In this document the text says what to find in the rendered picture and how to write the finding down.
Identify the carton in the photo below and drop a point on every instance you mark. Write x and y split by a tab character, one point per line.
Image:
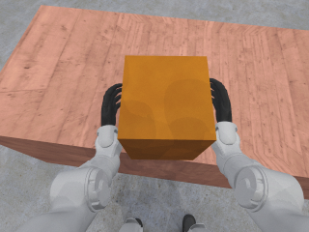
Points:
166	110

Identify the robot right upper arm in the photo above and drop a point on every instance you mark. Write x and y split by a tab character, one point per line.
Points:
273	199

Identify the left robot forearm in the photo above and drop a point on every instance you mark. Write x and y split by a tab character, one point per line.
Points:
107	157

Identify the right robot forearm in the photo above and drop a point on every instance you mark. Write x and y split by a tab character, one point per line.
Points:
229	157

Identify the robot left upper arm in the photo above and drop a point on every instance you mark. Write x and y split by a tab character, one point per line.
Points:
76	197

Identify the left robot shin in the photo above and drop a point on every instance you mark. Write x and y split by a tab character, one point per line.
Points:
132	220

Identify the right robot hand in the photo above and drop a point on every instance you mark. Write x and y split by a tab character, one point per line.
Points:
221	101

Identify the robot left foot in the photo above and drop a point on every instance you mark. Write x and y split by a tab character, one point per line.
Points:
139	221

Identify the pedestal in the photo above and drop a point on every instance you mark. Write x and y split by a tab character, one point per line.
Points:
52	88

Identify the left robot hand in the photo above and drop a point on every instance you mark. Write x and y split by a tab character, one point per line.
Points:
109	106

